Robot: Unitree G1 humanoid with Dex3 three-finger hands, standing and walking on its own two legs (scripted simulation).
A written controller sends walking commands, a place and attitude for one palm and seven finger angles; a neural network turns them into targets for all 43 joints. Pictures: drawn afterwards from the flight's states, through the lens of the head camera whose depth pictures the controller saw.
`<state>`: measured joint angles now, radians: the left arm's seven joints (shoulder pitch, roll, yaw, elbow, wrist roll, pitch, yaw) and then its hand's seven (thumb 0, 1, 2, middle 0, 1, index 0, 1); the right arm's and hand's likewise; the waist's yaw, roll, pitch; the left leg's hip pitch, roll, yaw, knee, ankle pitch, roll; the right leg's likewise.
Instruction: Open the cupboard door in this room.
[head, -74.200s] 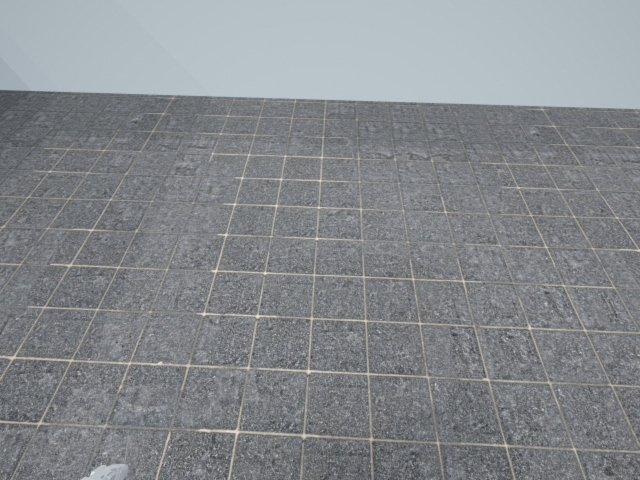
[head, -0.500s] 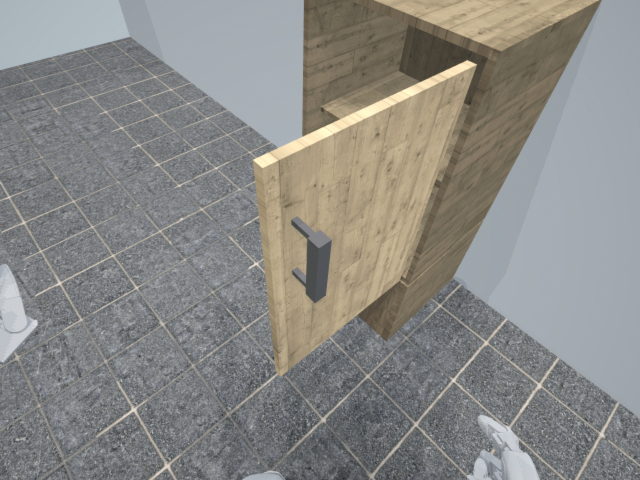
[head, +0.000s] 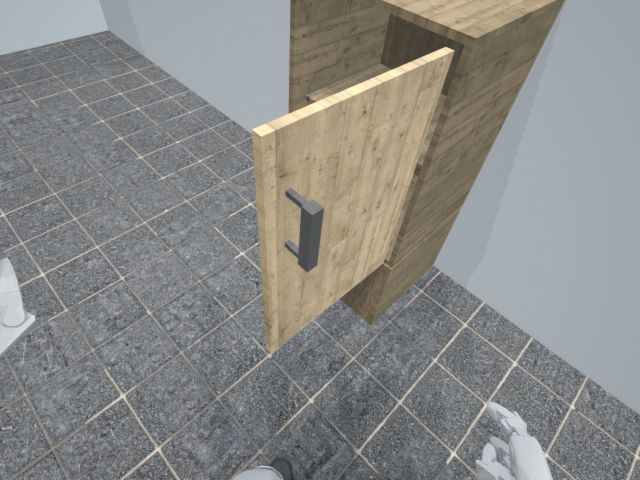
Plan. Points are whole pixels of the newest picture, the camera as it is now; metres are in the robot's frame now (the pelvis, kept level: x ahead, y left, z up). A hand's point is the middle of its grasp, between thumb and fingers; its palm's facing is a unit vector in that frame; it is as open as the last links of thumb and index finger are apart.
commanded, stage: stop stepping back and stand still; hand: left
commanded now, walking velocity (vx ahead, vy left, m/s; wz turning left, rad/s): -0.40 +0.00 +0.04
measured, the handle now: (300, 230) +0.45 +0.06 +0.04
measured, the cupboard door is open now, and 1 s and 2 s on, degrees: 88 88 88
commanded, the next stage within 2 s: let the arm hang, fingers relaxed in 0.86 s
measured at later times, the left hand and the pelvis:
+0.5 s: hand out of the picture +0.15 +0.28 +0.18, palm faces +0.35 -0.82 -0.45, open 7.4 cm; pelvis -0.06 +0.03 +0.02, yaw -2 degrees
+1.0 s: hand (31, 399) +0.15 +0.25 +0.15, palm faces +0.29 -0.81 -0.50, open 7.4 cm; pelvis -0.08 +0.00 +0.01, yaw -3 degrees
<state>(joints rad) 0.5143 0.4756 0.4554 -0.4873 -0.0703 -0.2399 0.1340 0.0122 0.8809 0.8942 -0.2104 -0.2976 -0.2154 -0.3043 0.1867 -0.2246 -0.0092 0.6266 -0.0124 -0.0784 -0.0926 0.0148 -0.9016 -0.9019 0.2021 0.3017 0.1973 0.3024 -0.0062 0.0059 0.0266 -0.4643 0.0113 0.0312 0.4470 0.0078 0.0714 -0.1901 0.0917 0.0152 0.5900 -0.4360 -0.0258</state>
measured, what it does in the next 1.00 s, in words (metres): steps on the spot: left foot, then right foot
